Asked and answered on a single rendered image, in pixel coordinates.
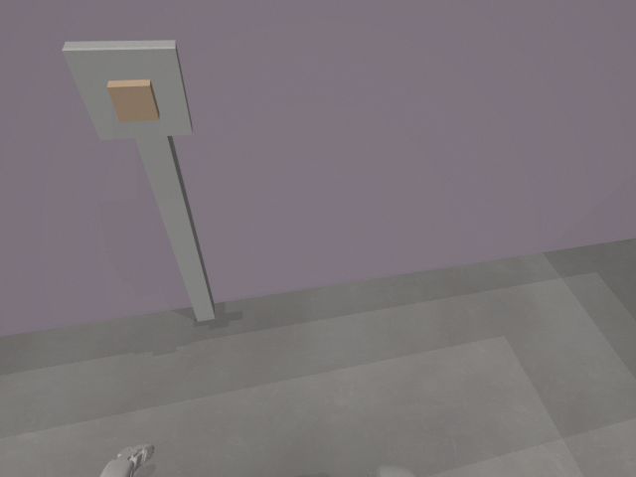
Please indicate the button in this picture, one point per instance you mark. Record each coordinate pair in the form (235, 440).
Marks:
(133, 99)

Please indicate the panel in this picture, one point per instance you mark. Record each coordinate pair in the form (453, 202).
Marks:
(92, 65)

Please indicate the robot left hand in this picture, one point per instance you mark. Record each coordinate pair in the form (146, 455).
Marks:
(128, 461)

